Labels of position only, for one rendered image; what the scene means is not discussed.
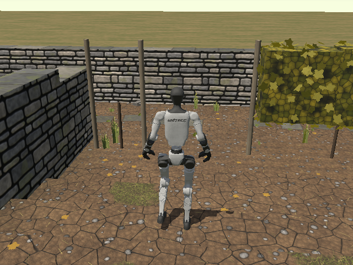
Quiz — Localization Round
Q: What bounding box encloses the robot left foot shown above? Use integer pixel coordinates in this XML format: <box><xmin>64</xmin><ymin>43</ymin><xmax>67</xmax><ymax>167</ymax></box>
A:
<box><xmin>157</xmin><ymin>211</ymin><xmax>167</xmax><ymax>224</ymax></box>

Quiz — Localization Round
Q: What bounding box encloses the right robot forearm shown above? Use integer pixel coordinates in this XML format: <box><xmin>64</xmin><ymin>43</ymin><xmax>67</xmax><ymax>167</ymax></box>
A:
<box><xmin>199</xmin><ymin>133</ymin><xmax>210</xmax><ymax>153</ymax></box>

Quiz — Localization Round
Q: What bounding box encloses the robot right hand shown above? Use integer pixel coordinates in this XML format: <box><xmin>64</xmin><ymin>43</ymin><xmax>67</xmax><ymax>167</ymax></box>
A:
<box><xmin>199</xmin><ymin>151</ymin><xmax>211</xmax><ymax>162</ymax></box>

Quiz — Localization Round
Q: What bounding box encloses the left robot forearm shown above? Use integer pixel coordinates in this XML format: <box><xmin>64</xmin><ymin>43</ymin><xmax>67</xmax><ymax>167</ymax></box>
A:
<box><xmin>144</xmin><ymin>132</ymin><xmax>154</xmax><ymax>152</ymax></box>

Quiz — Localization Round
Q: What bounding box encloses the robot right foot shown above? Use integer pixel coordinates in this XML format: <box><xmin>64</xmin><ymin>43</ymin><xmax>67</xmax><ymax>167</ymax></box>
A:
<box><xmin>183</xmin><ymin>216</ymin><xmax>191</xmax><ymax>230</ymax></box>

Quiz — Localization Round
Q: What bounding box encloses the robot foot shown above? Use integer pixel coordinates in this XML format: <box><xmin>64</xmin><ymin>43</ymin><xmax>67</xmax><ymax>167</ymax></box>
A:
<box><xmin>157</xmin><ymin>211</ymin><xmax>167</xmax><ymax>224</ymax></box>
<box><xmin>183</xmin><ymin>216</ymin><xmax>191</xmax><ymax>230</ymax></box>

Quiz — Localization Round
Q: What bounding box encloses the robot left hand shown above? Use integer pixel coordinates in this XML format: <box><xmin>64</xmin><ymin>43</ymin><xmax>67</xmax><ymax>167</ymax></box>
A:
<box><xmin>142</xmin><ymin>149</ymin><xmax>155</xmax><ymax>160</ymax></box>

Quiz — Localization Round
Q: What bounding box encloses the robot left upper arm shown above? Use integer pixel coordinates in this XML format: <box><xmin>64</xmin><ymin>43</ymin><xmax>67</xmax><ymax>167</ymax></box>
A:
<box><xmin>149</xmin><ymin>111</ymin><xmax>165</xmax><ymax>141</ymax></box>

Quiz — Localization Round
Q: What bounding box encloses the robot right upper arm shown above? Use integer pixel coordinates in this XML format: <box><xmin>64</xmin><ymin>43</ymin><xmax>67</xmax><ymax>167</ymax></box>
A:
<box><xmin>189</xmin><ymin>111</ymin><xmax>205</xmax><ymax>141</ymax></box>

